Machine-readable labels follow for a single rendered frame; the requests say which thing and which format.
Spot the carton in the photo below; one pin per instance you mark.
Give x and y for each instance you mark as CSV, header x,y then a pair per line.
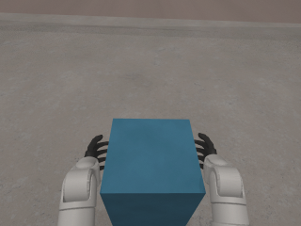
x,y
151,174

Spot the robot right forearm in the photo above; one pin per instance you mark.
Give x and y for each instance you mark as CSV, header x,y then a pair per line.
x,y
227,192

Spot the robot left forearm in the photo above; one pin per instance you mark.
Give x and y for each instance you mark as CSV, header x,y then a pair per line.
x,y
78,197

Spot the robot left hand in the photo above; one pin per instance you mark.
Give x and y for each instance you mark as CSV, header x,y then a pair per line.
x,y
94,146

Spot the robot right hand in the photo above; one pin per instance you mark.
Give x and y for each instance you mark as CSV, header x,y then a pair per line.
x,y
207,145

